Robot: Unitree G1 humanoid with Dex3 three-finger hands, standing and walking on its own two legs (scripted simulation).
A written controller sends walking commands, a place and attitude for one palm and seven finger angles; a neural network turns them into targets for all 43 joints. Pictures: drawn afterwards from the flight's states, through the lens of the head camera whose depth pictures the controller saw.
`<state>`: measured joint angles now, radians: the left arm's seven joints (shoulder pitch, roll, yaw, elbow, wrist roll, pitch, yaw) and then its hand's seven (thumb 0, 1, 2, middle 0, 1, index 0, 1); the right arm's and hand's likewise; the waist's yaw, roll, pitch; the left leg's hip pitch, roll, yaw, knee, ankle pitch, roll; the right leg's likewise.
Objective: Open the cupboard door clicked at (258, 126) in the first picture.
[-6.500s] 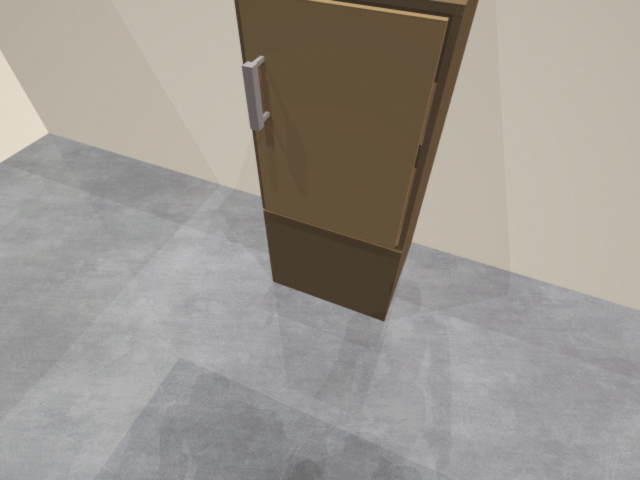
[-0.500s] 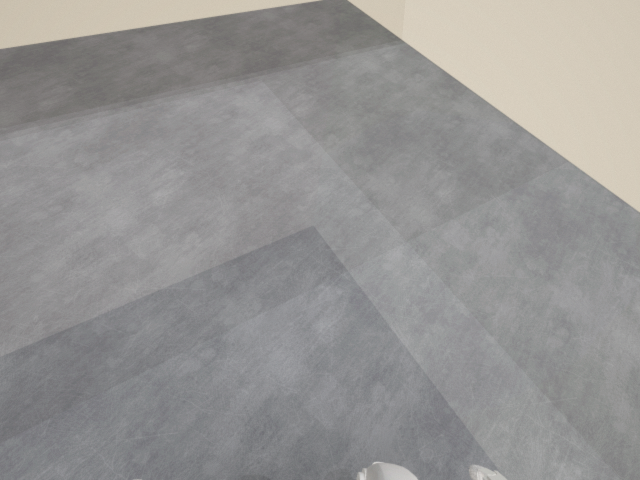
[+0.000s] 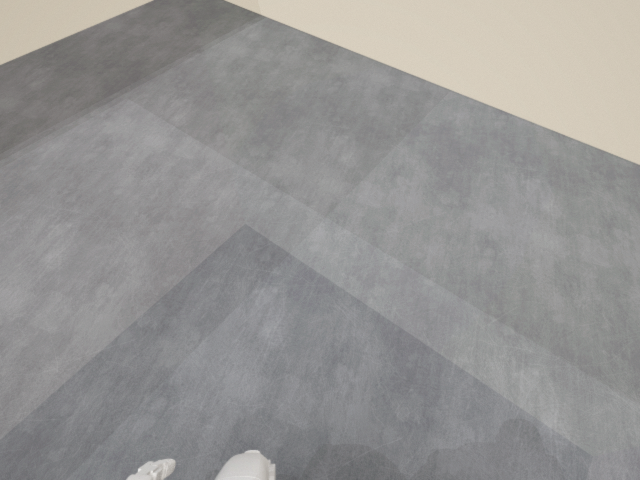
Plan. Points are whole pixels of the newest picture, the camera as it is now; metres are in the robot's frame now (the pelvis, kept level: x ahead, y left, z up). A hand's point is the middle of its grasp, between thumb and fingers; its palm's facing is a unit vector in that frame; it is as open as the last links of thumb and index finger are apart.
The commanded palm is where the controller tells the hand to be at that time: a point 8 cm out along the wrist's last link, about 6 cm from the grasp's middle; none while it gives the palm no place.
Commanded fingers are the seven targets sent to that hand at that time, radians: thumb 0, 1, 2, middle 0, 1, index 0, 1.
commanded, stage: turn to face it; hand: left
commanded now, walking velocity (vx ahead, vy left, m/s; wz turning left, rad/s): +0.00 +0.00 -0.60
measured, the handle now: out of the picture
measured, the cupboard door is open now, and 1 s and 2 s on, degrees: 0 0 0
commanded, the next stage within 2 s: none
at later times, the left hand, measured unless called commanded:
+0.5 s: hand (215, 435) +0.19 +0.16 -0.16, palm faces -0.31 -0.91 -0.28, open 7.3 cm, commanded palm none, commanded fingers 0.00 0.90 0.90 -0.20 -0.30 -0.20 -0.30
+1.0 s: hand (240, 386) +0.27 +0.14 -0.17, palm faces -0.54 -0.82 -0.21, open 7.3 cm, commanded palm none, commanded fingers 0.00 0.90 0.90 -0.20 -0.30 -0.20 -0.30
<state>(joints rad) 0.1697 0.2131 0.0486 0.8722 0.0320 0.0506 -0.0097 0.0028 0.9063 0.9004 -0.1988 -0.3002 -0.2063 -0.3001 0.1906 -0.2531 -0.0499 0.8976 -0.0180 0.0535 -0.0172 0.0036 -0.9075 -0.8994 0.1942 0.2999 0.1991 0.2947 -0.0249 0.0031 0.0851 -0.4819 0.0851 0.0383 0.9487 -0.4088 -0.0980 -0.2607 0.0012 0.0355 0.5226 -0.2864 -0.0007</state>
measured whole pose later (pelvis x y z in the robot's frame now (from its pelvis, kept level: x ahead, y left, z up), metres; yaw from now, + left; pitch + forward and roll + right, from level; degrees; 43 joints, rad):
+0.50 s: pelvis +0.02 -0.01 -0.01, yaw -19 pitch +1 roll -1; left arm 0.15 0.24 0.07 0.86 0.03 0.04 -0.03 0.00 0.91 0.90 -0.19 -0.30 -0.20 -0.30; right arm 0.21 -0.26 -0.06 0.91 -0.02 0.06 -0.02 0.00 -0.90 -0.90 0.20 0.30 0.21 0.30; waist -0.01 0.06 0.09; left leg -0.35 0.18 0.15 0.84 -0.49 -0.07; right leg -0.30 -0.01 -0.07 0.63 -0.36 -0.02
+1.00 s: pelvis +0.07 +0.01 +0.01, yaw -36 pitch +1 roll -2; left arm 0.17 0.28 0.10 0.89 0.02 0.08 -0.03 0.01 0.91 0.90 -0.20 -0.30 -0.20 -0.30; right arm 0.19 -0.19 0.00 0.85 -0.04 0.01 -0.03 0.00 -0.90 -0.90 0.20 0.30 0.20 0.30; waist 0.01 -0.04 0.09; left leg -0.25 0.10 0.14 0.51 -0.28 0.01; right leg -0.48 0.00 -0.01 1.12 -0.48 0.06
